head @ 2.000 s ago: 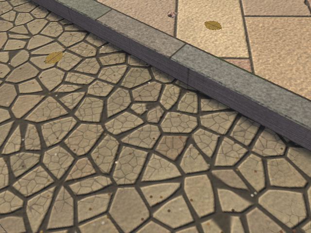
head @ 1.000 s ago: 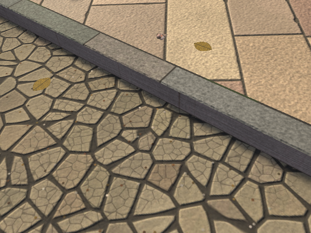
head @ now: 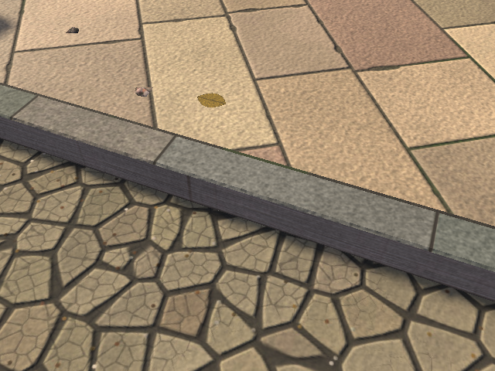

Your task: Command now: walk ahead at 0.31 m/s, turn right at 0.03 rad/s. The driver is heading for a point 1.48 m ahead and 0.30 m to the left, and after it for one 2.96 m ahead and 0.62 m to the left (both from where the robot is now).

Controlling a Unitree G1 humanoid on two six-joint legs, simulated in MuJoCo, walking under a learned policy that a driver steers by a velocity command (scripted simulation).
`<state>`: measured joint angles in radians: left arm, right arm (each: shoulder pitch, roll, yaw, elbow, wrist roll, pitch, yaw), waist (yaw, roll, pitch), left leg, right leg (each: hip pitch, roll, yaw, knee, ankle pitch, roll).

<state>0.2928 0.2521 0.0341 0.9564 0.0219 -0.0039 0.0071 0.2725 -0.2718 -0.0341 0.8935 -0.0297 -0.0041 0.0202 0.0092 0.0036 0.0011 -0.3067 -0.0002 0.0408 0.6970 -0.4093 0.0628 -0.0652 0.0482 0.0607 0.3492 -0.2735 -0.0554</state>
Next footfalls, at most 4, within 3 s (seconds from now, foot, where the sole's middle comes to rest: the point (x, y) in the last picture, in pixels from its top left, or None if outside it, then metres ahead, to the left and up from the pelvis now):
0.10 left None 0.09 0.11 -0.78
0.60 right None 0.44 -0.05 -0.78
1.06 left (213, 370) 0.54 0.12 -0.78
1.76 left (209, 295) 0.77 0.15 -0.78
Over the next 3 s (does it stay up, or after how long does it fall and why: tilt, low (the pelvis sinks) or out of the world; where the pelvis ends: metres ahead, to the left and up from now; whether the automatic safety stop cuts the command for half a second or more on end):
stays up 1.32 0.06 0.12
